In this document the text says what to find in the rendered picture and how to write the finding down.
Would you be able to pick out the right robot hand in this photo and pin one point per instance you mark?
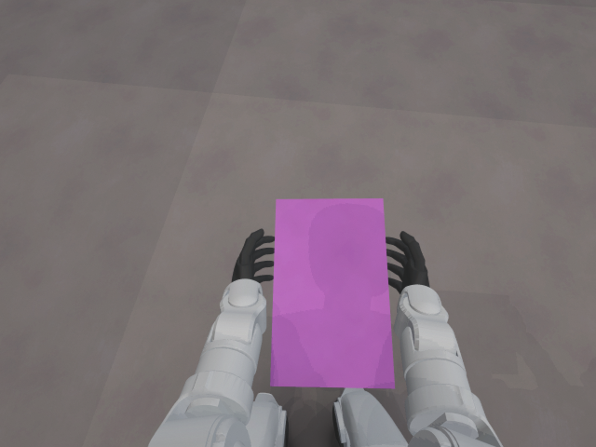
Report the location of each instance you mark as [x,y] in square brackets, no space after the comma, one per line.
[414,271]

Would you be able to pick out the robot right thigh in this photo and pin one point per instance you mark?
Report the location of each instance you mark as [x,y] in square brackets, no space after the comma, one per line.
[363,422]

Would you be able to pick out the left robot hand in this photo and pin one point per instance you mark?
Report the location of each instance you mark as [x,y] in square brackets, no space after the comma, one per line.
[245,266]

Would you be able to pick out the right robot upper arm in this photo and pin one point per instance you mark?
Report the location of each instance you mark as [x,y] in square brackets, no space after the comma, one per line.
[438,436]

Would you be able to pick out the left robot upper arm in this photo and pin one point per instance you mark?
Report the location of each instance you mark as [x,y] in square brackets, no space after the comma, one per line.
[218,430]

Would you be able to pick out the robot left shin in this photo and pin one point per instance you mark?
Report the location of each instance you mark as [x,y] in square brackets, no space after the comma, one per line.
[265,397]

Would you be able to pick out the robot right forearm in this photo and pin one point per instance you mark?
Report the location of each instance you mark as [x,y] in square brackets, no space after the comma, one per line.
[435,375]

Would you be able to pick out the robot left forearm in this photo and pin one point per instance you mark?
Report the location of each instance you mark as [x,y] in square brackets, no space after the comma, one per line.
[228,362]

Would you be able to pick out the carton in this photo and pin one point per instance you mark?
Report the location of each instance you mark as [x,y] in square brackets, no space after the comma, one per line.
[331,324]

